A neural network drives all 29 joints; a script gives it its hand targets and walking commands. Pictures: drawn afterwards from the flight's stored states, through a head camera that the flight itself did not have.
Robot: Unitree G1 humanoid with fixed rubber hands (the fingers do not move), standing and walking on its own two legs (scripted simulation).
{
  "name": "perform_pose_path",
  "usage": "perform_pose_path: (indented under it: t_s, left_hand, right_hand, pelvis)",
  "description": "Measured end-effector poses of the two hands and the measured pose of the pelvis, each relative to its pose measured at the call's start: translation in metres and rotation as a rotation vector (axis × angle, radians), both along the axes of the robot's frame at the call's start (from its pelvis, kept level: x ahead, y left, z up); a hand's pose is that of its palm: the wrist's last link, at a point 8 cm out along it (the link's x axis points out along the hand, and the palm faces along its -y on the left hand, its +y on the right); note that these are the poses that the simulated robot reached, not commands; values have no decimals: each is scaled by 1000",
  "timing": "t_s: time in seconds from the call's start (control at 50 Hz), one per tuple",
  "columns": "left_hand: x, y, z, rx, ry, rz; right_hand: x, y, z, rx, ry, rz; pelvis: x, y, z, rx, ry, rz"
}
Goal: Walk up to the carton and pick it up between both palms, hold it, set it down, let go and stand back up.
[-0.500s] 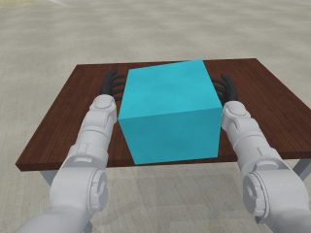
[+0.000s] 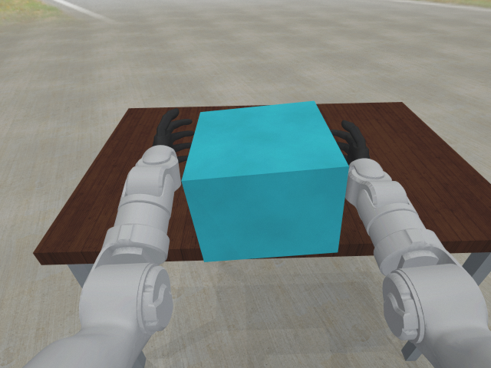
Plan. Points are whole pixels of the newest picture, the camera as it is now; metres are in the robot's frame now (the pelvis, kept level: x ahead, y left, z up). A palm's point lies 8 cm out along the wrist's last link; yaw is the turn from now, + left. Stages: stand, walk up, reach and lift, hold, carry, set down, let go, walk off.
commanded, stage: reach and lift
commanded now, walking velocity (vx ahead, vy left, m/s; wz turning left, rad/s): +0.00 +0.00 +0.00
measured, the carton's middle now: (262, 176) +0.42 -0.01 +0.15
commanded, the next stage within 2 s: hold in 0.52 s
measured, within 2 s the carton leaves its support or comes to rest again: neither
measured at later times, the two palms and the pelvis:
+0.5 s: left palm (155, 148) +0.39 +0.16 +0.24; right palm (356, 153) +0.39 -0.16 +0.22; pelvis +0.00 +0.00 +0.00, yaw +0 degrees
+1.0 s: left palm (152, 141) +0.37 +0.16 +0.26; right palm (364, 147) +0.38 -0.16 +0.24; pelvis -0.01 +0.00 +0.00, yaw +0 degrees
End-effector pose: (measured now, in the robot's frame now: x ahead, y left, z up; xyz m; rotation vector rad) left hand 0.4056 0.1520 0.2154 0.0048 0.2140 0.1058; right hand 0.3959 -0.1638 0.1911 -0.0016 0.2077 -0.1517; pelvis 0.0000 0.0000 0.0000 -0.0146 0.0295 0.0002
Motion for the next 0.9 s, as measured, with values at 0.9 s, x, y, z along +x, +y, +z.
perform_pose_path:
  t_s: [0.9]
  left_hand:
    - [-27, 6, 37, 7, -41, 26]
  right_hand:
    - [-17, 5, 41, 33, -43, 20]
  pelvis:
    - [-5, 0, 0, -1, -23, 2]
